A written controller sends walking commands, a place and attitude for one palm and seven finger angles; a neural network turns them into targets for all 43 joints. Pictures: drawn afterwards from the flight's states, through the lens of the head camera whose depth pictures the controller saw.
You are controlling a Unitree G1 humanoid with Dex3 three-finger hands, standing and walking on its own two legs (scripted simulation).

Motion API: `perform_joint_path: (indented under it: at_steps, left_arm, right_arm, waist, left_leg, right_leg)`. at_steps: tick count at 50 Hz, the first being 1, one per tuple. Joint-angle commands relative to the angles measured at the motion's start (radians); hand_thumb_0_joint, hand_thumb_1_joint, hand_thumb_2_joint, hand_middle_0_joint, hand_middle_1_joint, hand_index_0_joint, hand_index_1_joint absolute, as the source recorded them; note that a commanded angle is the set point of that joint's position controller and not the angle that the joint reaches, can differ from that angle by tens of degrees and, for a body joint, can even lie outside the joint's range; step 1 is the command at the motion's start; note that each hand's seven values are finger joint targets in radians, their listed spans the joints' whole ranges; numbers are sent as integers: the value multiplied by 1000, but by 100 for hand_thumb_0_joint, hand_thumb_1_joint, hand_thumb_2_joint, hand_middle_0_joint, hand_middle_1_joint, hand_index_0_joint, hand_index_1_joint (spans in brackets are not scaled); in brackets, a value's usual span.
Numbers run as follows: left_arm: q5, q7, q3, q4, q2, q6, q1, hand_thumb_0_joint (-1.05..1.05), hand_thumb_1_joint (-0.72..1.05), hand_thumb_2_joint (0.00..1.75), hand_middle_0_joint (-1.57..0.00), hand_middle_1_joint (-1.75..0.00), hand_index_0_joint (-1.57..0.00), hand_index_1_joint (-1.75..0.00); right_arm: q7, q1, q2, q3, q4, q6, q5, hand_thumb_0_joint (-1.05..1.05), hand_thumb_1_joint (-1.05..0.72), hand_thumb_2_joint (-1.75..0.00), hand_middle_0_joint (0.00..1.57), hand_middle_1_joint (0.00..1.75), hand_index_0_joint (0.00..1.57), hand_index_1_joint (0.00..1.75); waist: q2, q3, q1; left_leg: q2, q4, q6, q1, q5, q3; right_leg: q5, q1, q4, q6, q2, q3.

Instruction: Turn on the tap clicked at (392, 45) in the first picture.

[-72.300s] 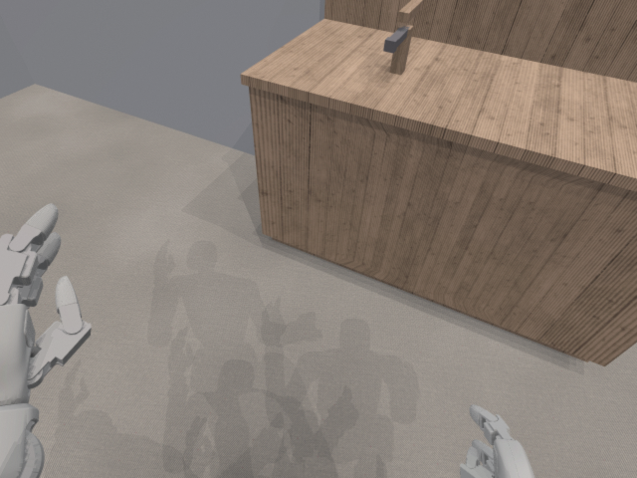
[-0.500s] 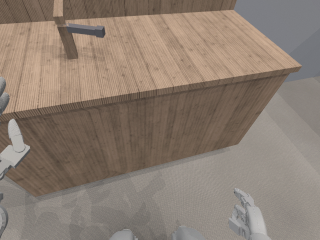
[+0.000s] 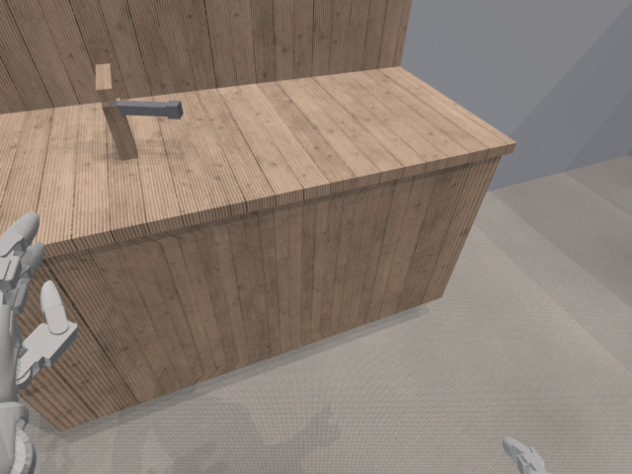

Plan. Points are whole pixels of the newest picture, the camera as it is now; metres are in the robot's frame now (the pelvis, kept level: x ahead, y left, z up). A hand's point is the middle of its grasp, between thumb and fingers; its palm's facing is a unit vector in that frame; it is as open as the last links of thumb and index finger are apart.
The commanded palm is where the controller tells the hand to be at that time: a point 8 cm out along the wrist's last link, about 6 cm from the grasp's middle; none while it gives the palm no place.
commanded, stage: stop stepping back and stand still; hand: left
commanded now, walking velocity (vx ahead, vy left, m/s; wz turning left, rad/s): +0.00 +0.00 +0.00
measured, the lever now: (174, 109) +0.77 +0.32 +0.12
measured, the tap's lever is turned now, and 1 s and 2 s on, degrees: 67 67 67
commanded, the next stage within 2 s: stand and check the lever's angle in 0.28 s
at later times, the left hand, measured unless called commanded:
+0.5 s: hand (44, 349) +0.19 +0.26 +0.16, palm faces +0.43 -0.85 -0.31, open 7.5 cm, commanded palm +0.14 +0.29 +0.18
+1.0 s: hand (38, 342) +0.20 +0.27 +0.16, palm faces +0.42 -0.85 -0.33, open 7.5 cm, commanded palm +0.14 +0.30 +0.18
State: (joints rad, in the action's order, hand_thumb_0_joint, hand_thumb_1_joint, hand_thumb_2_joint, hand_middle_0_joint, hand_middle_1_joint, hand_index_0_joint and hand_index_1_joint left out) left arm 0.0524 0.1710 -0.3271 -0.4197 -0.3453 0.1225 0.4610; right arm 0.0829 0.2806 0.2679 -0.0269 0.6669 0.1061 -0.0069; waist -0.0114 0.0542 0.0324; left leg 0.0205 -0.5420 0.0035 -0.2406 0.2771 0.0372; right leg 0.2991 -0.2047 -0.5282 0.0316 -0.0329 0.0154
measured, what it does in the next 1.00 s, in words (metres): stands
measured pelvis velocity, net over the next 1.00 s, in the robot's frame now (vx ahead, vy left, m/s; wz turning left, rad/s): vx -0.02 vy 0.02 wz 0.01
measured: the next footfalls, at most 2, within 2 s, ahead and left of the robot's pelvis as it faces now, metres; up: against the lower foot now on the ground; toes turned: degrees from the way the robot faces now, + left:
none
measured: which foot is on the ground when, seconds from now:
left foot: down 0.00-1.00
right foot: down 0.00-1.00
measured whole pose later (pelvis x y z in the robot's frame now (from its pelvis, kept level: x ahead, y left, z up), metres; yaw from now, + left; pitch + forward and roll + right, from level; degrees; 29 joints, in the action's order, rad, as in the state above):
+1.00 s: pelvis -0.02 +0.02 +0.01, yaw +0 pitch -1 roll -1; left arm 0.04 0.17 -0.31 -0.45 -0.33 0.15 0.45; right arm 0.07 0.20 0.19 0.02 0.62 0.12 0.01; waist 0.00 -0.01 0.00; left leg 0.01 -0.47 0.03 -0.25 0.21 0.04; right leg 0.20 -0.18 -0.40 0.00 -0.02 0.02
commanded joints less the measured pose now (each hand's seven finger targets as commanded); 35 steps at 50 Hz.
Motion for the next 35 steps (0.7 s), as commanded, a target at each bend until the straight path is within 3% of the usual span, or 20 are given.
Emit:
perform_joint_path:
  at_steps: [1,4,8,10,13,20,24,29,35]
  left_arm:
    - [-16,16,-89,-265,-176,93,-148,0,90,90,-20,-30,-20,-30]
    - [-18,19,-90,-240,-167,98,-136,0,90,90,-20,-30,-20,-30]
    - [-13,13,-93,-226,-158,104,-114,0,90,90,-20,-30,-20,-30]
    - [-12,9,-89,-226,-153,104,-117,0,90,90,-20,-30,-20,-30]
    - [-10,6,-84,-207,-146,97,-119,0,90,90,-20,-30,-20,-30]
    - [-12,5,-77,-248,-152,93,-163,0,90,90,-20,-30,-20,-30]
    - [-12,7,-76,-237,-143,89,-132,0,90,90,-20,-30,-20,-30]
    - [-12,10,-79,-250,-143,92,-108,0,90,90,-20,-30,-20,-30]
    - [-13,12,-95,-266,-156,97,-93,0,90,90,-20,-30,-20,-30]
  right_arm:
    - [3,-162,92,-13,-185,77,6,0,-90,-90,20,30,20,30]
    - [0,-160,86,-15,-187,85,9,0,-90,-90,20,30,20,30]
    - [-8,-157,73,-14,-188,86,10,0,-90,-90,20,30,20,30]
    - [-11,-158,72,-14,-189,84,10,0,-90,-90,20,30,20,30]
    - [-12,-166,62,-5,-194,78,8,0,-90,-90,20,30,20,30]
    - [-7,-188,59,3,-207,77,9,0,-90,-90,20,30,20,30]
    - [-8,-184,52,5,-206,75,10,0,-90,-90,20,30,20,30]
    - [-9,-186,55,1,-212,72,8,0,-90,-90,20,30,20,30]
    - [-6,-184,61,-4,-217,72,10,0,-90,-90,20,30,20,30]
  waist:
    - [144,-27,-28]
    - [85,-25,-31]
    - [27,1,-28]
    - [43,12,-26]
    - [19,12,-30]
    - [72,15,-35]
    - [43,26,-37]
    - [88,43,-38]
    - [91,53,-38]
  left_leg:
    - [113,187,62,-54,-28,-165]
    - [90,170,55,-82,51,-132]
    - [52,104,32,-37,16,-83]
    - [48,93,27,-12,1,-78]
    - [58,119,26,-7,-7,-86]
    - [66,176,25,-2,-11,-95]
    - [60,168,23,-2,-30,-84]
    - [63,179,18,3,-58,-87]
    - [66,189,15,-5,-87,-98]
  right_leg:
    - [-73,-14,52,-22,46,-35]
    - [-80,9,104,-19,56,-63]
    - [-89,-13,169,0,97,-129]
    - [-81,-27,182,5,105,-138]
    - [-89,-25,183,-8,90,-115]
    - [-127,9,177,-21,67,-75]
    - [-154,29,192,-21,72,-80]
    - [-171,47,181,-23,67,-63]
    - [-193,69,171,-26,62,-46]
